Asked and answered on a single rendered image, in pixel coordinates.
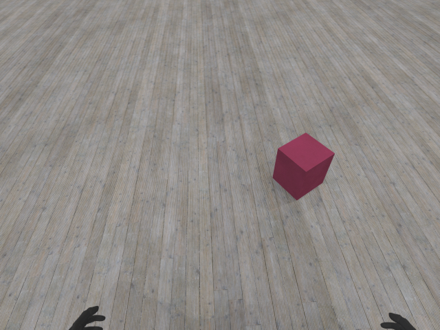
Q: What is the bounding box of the robot right hand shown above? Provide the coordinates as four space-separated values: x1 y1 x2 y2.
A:
381 313 416 330

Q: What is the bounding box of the carton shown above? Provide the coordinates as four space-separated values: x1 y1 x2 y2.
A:
273 133 335 200

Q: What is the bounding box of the robot left hand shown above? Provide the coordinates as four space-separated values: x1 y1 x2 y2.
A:
69 306 105 330

